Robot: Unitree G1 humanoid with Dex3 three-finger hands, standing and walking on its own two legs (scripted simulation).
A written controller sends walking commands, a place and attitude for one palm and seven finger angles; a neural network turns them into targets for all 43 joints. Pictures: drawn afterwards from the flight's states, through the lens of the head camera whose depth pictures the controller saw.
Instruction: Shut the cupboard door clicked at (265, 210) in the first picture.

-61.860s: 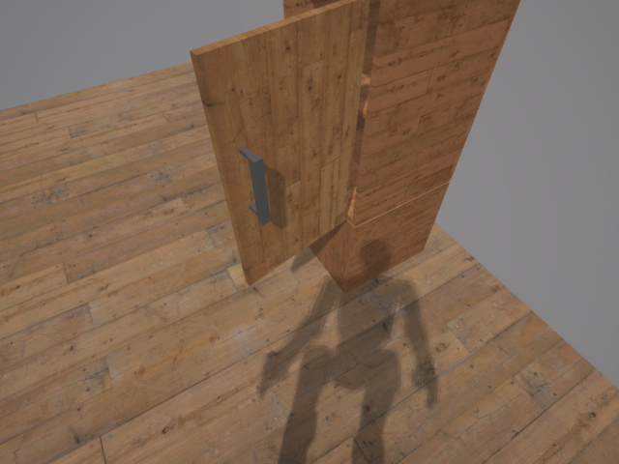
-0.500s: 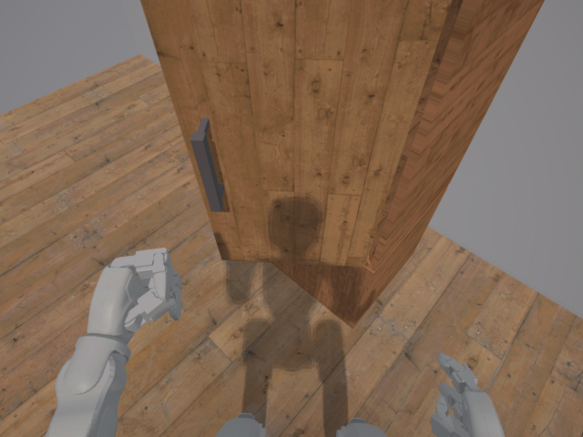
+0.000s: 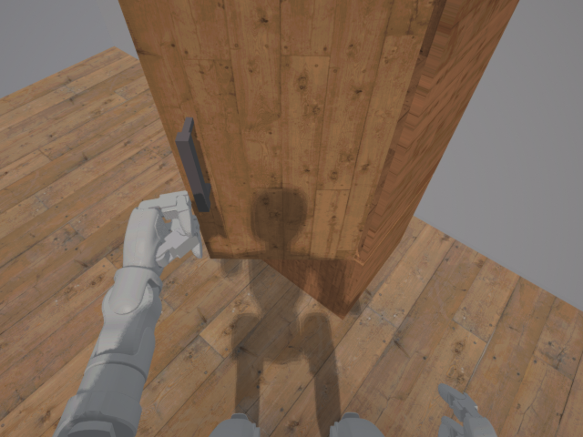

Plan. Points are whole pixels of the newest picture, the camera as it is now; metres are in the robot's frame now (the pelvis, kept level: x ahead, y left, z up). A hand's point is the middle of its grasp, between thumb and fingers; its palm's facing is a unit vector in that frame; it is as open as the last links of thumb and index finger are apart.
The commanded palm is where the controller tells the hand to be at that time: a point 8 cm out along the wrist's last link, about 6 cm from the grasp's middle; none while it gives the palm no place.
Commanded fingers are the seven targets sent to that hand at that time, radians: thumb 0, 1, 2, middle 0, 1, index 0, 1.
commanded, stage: bring the fist close to the handle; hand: left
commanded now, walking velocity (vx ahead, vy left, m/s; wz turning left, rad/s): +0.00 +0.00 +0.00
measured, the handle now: (197, 167) +0.50 +0.16 +0.06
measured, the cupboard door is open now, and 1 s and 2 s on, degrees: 38 36 17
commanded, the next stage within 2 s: push the door shut along its arc in 0.60 s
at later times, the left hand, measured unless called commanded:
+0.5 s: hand (208, 211) +0.41 +0.13 +0.06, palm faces +0.02 -1.00 -0.01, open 3.1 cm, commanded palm +0.39 +0.18 +0.06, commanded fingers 0.00 0.90 0.90 -1.30 -1.50 -1.30 -1.50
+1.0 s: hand (213, 192) +0.44 +0.13 +0.07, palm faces -0.06 -1.00 -0.02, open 3.1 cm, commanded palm +0.43 +0.17 +0.06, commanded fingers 0.00 0.90 0.90 -1.30 -1.50 -1.30 -1.50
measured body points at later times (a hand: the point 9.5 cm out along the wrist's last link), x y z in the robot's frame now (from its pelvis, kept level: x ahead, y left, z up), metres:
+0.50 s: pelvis +0.00 +0.00 +0.00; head +0.07 -0.01 +0.45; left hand +0.41 +0.18 +0.06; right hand +0.06 -0.26 -0.12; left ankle +0.01 +0.12 -0.67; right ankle +0.02 -0.12 -0.67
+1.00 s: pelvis -0.02 +0.00 -0.01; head +0.07 +0.00 +0.43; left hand +0.44 +0.18 +0.07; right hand +0.07 -0.26 -0.13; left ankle +0.01 +0.12 -0.67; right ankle +0.02 -0.12 -0.67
